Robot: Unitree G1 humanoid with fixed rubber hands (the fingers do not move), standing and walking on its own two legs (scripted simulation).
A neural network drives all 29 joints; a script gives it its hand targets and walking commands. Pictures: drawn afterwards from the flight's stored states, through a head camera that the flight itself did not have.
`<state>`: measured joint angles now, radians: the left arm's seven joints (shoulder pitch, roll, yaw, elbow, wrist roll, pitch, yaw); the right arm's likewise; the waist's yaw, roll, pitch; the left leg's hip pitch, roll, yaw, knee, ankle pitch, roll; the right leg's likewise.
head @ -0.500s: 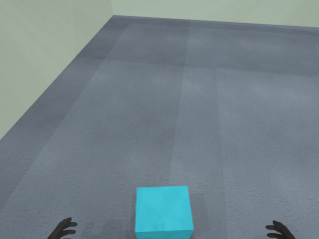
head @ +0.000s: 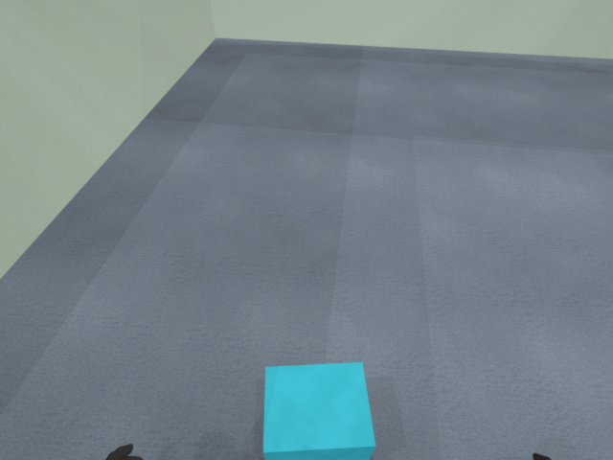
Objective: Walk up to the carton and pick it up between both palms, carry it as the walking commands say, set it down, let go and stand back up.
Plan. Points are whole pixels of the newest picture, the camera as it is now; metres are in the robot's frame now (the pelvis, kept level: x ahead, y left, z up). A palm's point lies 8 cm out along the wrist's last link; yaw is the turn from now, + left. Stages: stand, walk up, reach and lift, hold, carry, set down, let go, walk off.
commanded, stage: stand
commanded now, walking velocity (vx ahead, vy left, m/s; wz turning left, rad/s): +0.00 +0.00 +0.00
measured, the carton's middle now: (316, 418) +0.40 +0.01 -0.66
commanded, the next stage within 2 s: none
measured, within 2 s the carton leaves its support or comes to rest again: neither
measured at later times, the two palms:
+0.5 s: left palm out of the picture +0.08 +0.31 -0.10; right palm out of the picture +0.08 -0.31 -0.09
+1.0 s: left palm out of the picture +0.07 +0.31 -0.10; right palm out of the picture +0.08 -0.31 -0.10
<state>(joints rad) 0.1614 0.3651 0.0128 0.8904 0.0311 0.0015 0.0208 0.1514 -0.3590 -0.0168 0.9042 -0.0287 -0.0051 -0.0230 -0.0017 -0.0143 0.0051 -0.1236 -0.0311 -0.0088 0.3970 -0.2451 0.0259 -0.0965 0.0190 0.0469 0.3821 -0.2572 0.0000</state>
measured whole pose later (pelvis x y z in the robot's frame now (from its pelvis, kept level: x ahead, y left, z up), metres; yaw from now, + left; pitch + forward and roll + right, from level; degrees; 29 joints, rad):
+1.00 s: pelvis -0.02 +0.00 +0.00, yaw +0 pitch -2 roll +0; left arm 0.13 0.39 0.00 1.03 0.02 -0.01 0.01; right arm 0.12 -0.39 0.00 1.04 -0.01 -0.01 -0.01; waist 0.00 -0.01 0.02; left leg -0.11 -0.03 -0.02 0.33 -0.18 0.02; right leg -0.08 0.01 0.04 0.32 -0.20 0.00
